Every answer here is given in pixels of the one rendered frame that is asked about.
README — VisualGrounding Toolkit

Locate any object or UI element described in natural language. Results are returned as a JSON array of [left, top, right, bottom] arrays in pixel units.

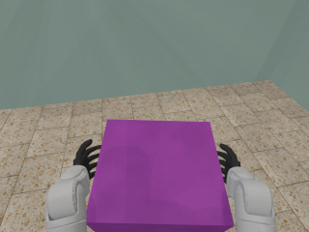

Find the robot left forearm
[[45, 164, 90, 232]]

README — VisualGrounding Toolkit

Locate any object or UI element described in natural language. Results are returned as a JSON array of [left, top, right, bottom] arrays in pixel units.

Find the robot right hand
[[216, 143, 240, 185]]

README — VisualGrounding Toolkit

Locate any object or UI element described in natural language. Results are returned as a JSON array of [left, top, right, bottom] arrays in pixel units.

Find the robot right forearm
[[226, 166, 277, 232]]

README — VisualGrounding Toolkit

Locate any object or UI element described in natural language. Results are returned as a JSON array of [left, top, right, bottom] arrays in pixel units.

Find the carton
[[85, 119, 235, 232]]

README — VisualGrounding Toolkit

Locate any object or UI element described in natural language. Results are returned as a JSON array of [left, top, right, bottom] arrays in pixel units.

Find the robot left hand
[[73, 139, 101, 180]]

